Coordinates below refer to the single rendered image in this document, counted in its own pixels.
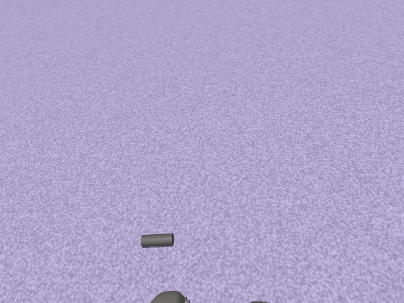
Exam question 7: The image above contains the can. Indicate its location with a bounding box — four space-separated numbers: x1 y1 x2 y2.
141 234 174 247

